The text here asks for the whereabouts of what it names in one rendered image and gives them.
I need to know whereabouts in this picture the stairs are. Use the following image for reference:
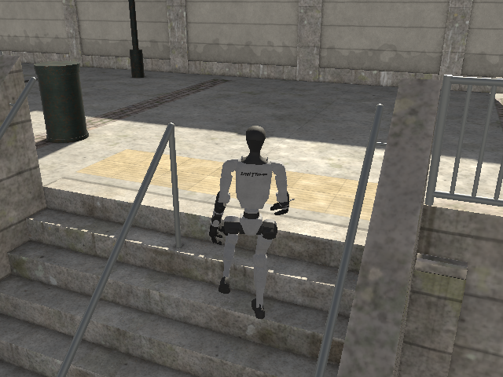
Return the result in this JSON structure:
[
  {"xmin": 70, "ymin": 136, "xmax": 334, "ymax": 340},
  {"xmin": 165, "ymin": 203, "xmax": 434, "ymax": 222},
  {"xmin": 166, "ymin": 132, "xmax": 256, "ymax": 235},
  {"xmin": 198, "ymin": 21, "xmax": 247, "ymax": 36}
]
[{"xmin": 0, "ymin": 187, "xmax": 365, "ymax": 377}]

